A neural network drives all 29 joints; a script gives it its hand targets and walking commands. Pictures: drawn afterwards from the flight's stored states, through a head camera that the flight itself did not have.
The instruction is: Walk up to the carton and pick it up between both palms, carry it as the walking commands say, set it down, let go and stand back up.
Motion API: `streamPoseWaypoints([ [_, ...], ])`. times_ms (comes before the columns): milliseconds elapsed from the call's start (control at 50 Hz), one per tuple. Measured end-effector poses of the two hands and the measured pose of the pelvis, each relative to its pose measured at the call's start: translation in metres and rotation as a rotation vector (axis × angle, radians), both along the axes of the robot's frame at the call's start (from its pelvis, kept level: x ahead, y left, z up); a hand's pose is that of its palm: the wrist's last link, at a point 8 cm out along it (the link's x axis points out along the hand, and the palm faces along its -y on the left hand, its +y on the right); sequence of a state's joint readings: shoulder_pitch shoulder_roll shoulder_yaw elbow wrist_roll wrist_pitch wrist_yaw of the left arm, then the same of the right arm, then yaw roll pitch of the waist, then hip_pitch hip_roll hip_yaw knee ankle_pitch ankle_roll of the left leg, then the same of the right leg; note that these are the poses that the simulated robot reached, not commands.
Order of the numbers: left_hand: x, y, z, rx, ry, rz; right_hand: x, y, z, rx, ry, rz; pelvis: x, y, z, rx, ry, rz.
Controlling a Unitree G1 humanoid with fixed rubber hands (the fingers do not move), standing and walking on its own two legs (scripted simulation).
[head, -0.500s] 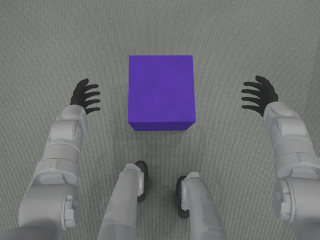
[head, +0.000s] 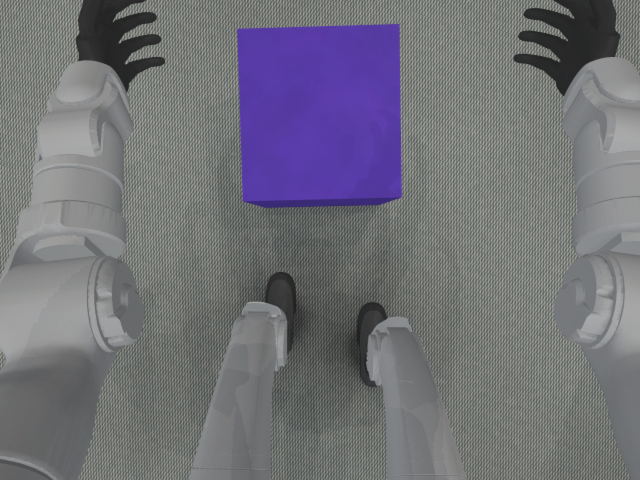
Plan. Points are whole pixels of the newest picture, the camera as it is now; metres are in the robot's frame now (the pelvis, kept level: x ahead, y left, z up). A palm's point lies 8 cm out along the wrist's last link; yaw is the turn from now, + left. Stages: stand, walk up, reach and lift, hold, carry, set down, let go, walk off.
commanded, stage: reach and lift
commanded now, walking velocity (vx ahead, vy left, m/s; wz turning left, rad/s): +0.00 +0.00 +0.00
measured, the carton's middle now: (320, 132) +0.56 +0.04 -0.51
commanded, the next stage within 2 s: none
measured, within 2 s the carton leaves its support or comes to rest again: neither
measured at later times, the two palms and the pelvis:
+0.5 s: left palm (146, 83) +0.53 +0.25 -0.17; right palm (524, 84) +0.55 -0.21 -0.18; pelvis -0.01 +0.00 -0.06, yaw +0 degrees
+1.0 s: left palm (195, 118) +0.53 +0.25 -0.33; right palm (475, 121) +0.55 -0.21 -0.33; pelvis -0.04 +0.00 -0.21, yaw -1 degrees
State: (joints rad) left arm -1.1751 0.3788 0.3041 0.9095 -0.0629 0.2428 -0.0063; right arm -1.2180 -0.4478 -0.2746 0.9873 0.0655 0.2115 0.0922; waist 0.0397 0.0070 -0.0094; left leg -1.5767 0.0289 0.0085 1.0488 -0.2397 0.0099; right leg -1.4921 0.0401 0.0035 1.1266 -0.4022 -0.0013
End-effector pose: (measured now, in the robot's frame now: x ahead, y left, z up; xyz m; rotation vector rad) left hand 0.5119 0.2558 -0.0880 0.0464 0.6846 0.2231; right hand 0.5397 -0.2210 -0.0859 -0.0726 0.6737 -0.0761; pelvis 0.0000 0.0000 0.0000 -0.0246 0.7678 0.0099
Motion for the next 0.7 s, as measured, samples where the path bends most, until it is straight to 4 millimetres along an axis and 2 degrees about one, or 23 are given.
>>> streamPoseWaypoints([
  [140, 0.02, -0.001, -0.003, -0.012, -0.038, -0.007, 0.016, -0.001, -0.008, -0.002, -0.032, -0.006, 0.003, -0.005, 0.0, 0.005, 0.054, -0.009],
  [240, 0.018, -0.001, -0.013, -0.026, -0.038, -0.006, 0.014, 0.002, -0.019, -0.003, -0.023, -0.007, 0.004, -0.007, -0.003, 0.006, 0.077, -0.015],
  [320, 0.014, 0.0, -0.028, -0.036, -0.028, 0.002, 0.011, 0.008, -0.033, 0.004, -0.01, -0.006, 0.001, -0.007, -0.012, 0.008, 0.087, -0.018],
  [440, 0.012, -0.001, -0.062, -0.04, -0.018, 0.008, 0.012, 0.014, -0.068, 0.007, 0.003, -0.008, -0.008, -0.005, -0.042, 0.008, 0.094, -0.016],
  [700, 0.013, -0.002, -0.16, -0.02, -0.015, 0.027, 0.007, 0.004, -0.161, -0.018, -0.007, -0.019, -0.029, -0.002, -0.13, 0.006, 0.081, -0.019],
])
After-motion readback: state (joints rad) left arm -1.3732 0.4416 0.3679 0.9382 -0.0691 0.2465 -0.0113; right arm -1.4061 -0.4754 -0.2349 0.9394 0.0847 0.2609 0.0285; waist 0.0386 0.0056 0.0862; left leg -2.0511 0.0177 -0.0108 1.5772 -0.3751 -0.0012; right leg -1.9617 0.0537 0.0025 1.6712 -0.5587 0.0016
